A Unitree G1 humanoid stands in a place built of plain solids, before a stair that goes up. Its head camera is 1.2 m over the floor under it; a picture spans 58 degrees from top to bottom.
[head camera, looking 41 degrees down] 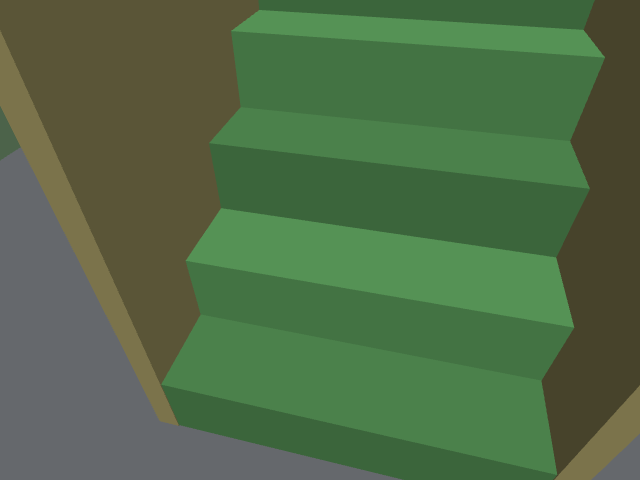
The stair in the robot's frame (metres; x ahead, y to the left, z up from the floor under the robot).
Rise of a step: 0.21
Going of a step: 0.23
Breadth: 0.93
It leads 13 degrees to the right of straight ahead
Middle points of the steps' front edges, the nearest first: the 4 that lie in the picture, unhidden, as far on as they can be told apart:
0.47 -0.05 0.22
0.70 -0.11 0.43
0.92 -0.16 0.65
1.15 -0.21 0.86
